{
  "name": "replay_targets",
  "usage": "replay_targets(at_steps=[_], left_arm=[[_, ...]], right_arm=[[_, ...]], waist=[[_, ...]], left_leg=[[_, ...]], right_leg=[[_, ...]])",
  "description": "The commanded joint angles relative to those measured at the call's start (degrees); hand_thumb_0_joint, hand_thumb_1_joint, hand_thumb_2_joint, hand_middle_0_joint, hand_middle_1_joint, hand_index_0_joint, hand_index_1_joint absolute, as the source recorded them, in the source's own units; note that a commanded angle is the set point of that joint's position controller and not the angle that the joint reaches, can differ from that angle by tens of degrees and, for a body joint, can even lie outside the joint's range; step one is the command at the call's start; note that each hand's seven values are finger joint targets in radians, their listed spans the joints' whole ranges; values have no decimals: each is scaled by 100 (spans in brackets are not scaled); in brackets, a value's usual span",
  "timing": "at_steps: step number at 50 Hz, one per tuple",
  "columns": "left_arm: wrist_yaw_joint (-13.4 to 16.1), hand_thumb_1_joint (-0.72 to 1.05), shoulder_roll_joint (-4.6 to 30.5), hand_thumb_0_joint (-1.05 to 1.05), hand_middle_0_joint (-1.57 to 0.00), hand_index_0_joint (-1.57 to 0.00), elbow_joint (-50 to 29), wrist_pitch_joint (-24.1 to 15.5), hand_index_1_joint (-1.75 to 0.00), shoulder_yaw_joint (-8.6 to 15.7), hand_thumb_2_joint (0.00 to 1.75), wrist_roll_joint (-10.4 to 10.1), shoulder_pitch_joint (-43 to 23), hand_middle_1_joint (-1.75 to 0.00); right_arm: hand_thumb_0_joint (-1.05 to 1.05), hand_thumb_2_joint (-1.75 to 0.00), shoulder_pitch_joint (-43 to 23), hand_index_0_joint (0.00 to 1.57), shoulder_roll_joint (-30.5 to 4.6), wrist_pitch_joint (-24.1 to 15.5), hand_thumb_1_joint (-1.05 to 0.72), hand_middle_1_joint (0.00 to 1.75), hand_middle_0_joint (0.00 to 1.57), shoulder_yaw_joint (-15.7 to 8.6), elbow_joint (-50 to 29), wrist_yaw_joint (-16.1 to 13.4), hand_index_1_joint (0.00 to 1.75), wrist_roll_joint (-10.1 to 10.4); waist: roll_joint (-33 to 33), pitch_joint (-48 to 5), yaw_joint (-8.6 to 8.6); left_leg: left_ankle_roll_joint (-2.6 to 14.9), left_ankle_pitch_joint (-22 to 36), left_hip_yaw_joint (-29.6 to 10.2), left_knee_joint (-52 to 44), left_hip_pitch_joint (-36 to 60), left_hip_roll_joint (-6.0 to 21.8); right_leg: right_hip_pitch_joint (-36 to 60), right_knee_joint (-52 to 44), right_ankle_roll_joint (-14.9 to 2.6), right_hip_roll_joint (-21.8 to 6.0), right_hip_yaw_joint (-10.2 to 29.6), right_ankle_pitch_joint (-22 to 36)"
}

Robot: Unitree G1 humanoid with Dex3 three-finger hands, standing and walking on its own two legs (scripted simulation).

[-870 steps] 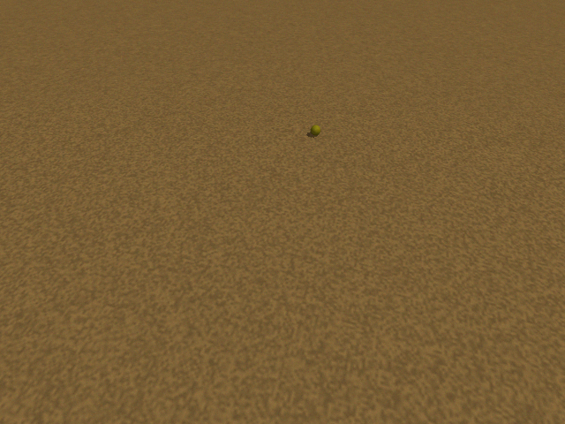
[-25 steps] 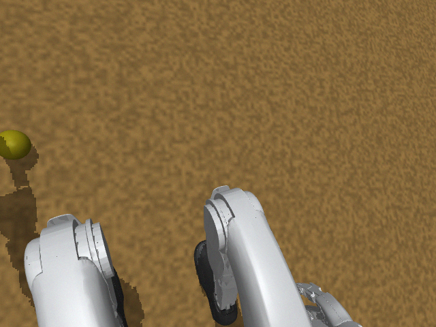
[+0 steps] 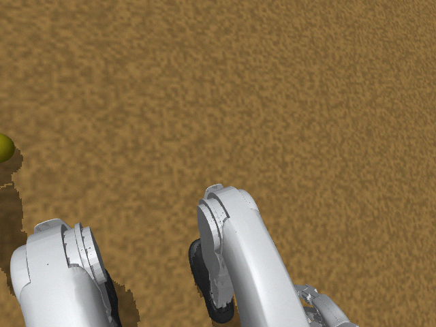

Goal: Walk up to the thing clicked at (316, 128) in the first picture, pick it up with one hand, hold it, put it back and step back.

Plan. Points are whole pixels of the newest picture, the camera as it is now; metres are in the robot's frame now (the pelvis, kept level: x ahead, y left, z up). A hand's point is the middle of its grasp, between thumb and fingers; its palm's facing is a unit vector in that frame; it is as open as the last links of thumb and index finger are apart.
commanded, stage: rise first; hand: left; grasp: from above
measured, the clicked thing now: out of the picture +0.48 +0.33 -0.29
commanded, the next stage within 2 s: approach in 0.36 s
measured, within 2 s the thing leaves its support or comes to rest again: neither
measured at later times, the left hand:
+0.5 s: hand out of the picture +0.44 +0.37 -0.17, palm faces -0.42 -0.13 -0.90, open 14.1 cm
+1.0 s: hand out of the picture +0.49 +0.31 -0.17, palm faces -0.38 -0.09 -0.92, open 14.2 cm
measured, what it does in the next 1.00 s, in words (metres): stands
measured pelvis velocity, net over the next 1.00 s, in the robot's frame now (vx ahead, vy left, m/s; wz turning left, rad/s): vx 0.00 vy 0.00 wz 0.00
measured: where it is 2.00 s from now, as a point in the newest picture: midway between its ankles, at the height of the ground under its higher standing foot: (164, 310)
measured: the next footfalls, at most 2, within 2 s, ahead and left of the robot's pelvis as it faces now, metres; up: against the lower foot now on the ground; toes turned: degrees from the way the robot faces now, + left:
none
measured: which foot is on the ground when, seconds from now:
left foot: down 0.00-1.00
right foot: down 0.00-1.00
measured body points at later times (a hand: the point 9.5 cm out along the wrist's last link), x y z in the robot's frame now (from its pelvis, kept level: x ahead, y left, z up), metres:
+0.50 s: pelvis +0.00 +0.00 +0.00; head +0.24 +0.11 +0.37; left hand +0.46 +0.37 -0.12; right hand +0.08 -0.26 -0.09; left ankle +0.08 +0.14 -0.28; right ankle +0.10 -0.11 -0.28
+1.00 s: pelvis +0.00 +0.00 +0.00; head +0.25 +0.07 +0.37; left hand +0.50 +0.31 -0.12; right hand +0.03 -0.27 -0.09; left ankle +0.08 +0.14 -0.28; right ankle +0.10 -0.11 -0.28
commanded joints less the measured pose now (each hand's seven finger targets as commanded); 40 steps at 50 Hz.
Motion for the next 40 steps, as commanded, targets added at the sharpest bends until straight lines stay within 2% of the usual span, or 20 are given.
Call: replay_targets(at_steps=[1,4,6,10,12,14,16,17,21,23,24,26,31,32,33,34,35,38,39,40], left_arm=[[195,-57,1609,0,-7,-7,-839,-14,-103,50,101,-93,-1569,-103],[185,-57,1671,0,-8,-7,-935,11,-102,112,101,-87,-1477,-101],[184,-56,1661,0,-8,-7,-944,-6,-103,140,100,-127,-1535,-102],[107,-57,1607,0,-8,-7,-989,23,-103,63,101,-121,-1416,-102],[109,-56,1693,0,-8,-8,-1132,13,-102,154,100,-132,-1454,-101],[91,-56,1620,0,-10,-9,-1194,22,-101,94,100,-163,-1440,-99],[97,-56,1623,0,-9,-9,-1225,22,-102,134,99,-180,-1392,-102],[91,-55,1559,0,-9,-8,-1238,22,-102,56,99,-195,-1457,-102],[82,-54,1506,0,-10,-10,-1232,40,-101,64,99,-186,-1457,-101],[66,-61,1436,0,-9,-5,-1172,53,-101,-19,108,-157,-1498,-97],[64,-58,1453,0,-7,-6,-1230,78,-104,27,101,-145,-1417,-104],[39,-58,1102,0,-7,-6,-1268,96,-104,-227,102,-171,-1508,-104],[88,-56,480,0,-7,-7,-1301,170,-105,-734,99,-203,-2120,-106],[120,-56,460,0,-7,-7,-1348,195,-106,-806,100,-178,-2376,-106],[173,-55,479,0,-7,-8,-1210,222,-106,-821,99,-173,-2472,-107],[231,-55,433,0,-7,-8,-1073,268,-105,-816,99,-152,-2471,-106],[304,-55,430,0,-7,-8,-930,301,-105,-819,99,-160,-2504,-106],[508,-56,950,0,-7,-8,-501,472,-106,-474,100,-32,-2543,-106],[541,-57,1019,0,-8,-8,-316,546,-105,-407,101,7,-2460,-105],[594,-57,1176,0,-8,-8,-305,601,-105,-288,101,-22,-2512,-105]], right_arm=[[0,-90,1104,20,-1523,-21,-91,30,20,-459,-62,-62,30,-21],[0,-90,1140,20,-1545,-36,-91,30,20,-474,-39,-51,30,-16],[0,-90,1138,20,-1563,-41,-90,30,20,-463,-63,-41,30,-28],[0,-90,1109,20,-1527,-43,-91,30,20,-484,-60,-14,30,10],[0,-90,1144,20,-1544,-34,-91,30,20,-502,-87,-10,30,-1],[0,-90,1123,20,-1529,-32,-91,30,20,-517,-81,2,30,17],[0,-90,1163,20,-1543,-36,-91,30,20,-523,-79,8,30,19],[0,-90,1154,20,-1530,-43,-91,30,20,-522,-87,16,30,17],[0,-90,1147,20,-1510,-15,-91,30,20,-533,-90,24,30,30],[0,-90,1130,20,-1514,-11,-91,30,20,-539,-85,29,30,48],[0,-90,1184,20,-1527,-13,-91,30,20,-541,-106,26,30,44],[0,-90,1156,20,-1502,-5,-91,30,20,-563,-100,33,30,65],[0,-90,1270,20,-1512,-39,-91,30,20,-584,-39,29,30,99],[0,-90,1312,20,-1512,-57,-91,30,20,-564,-25,19,30,99],[0,-90,1310,20,-1535,-61,-91,30,20,-558,10,4,30,101],[0,-90,1369,20,-1527,-85,-90,30,20,-532,18,-10,30,79],[0,-90,1367,20,-1529,-98,-90,30,20,-481,8,-17,30,66],[0,-90,1401,20,-1554,-124,-91,30,20,-378,-40,-20,30,32],[0,-90,1365,20,-1529,-113,-91,30,20,-330,-68,-10,30,23],[0,-90,1337,20,-1531,-122,-91,30,20,-301,-109,-12,30,21]], waist=[[2197,-3792,27],[2350,-3872,104],[2366,-3839,42],[2402,-3785,103],[2381,-3842,120],[2358,-3940,125],[2300,-3919,96],[2325,-3879,64],[2384,-3951,116],[2356,-3834,73],[2378,-3800,109],[2445,-3881,49],[2460,-3811,-262],[2470,-3782,-332],[2342,-3803,-329],[2307,-3760,-409],[2314,-3735,-397],[2267,-3714,-291],[2261,-3777,-247],[2339,-3798,-187]], left_leg=[[186,684,597,-1217,3131,-49],[156,843,593,-1271,3312,-49],[148,837,543,-1278,3329,-36],[153,792,584,-1276,3283,-46],[165,834,605,-1258,3252,-42],[173,890,613,-1238,3331,-35],[181,928,597,-1223,3321,-34],[177,913,605,-1213,3261,-30],[160,842,579,-1312,3355,-44],[149,688,568,-1362,3254,-45],[154,762,581,-1370,3322,-52],[129,767,542,-1427,3434,-43],[104,700,474,-1487,3540,-20],[118,736,519,-1445,3485,-26],[129,708,525,-1407,3408,-20],[135,785,550,-1362,3349,-35],[137,806,569,-1344,3272,-43],[167,821,635,-1302,3070,-52],[174,816,664,-1285,3023,-57],[181,753,692,-1317,2960,-79]], right_leg=[[1601,-1508,-295,108,-392,1346],[1644,-1448,-302,92,-410,1463],[1570,-1409,-301,83,-450,1453],[1552,-1453,-313,89,-404,1417],[1663,-1495,-291,80,-398,1467],[1650,-1513,-289,91,-372,1515],[1697,-1510,-274,85,-383,1556],[1694,-1516,-273,80,-375,1559],[1631,-1517,-297,94,-403,1454],[1535,-1517,-317,98,-417,1334],[1582,-1530,-301,72,-414,1396],[1461,-1475,-324,80,-441,1416],[1238,-1499,-324,76,-492,1458],[1275,-1567,-314,85,-461,1513],[1250,-1581,-309,100,-463,1491],[1336,-1589,-289,92,-461,1564],[1377,-1595,-282,93,-456,1594],[1524,-1588,-277,109,-399,1588],[1633,-1583,-285,126,-352,1575],[1646,-1578,-301,114,-338,1491]])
